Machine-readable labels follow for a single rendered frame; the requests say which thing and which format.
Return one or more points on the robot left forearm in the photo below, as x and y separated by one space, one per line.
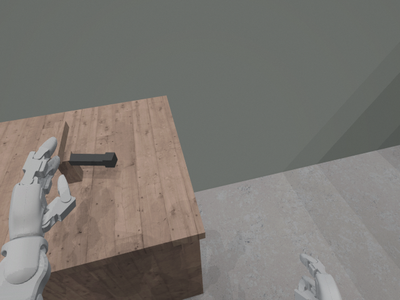
25 270

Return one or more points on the robot left hand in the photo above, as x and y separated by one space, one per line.
28 201

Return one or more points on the robot right hand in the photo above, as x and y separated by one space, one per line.
323 288

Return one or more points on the tap lever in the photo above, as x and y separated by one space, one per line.
108 160

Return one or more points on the counter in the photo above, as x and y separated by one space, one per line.
134 233

